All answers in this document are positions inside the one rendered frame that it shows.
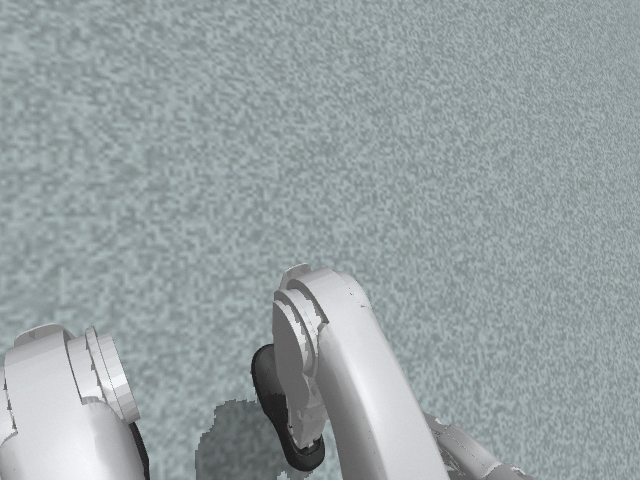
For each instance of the right robot arm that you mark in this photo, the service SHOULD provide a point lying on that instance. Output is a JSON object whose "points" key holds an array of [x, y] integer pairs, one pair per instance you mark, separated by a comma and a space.
{"points": [[508, 472]]}

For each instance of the left robot foot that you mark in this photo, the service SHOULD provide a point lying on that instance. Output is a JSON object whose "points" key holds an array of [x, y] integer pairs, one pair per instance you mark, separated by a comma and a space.
{"points": [[141, 449]]}

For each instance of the right robot hand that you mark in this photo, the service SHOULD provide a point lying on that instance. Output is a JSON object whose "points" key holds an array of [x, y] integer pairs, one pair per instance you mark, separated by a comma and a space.
{"points": [[461, 451]]}

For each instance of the right robot foot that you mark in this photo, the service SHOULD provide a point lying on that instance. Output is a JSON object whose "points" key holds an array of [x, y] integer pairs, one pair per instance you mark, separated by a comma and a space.
{"points": [[273, 402]]}

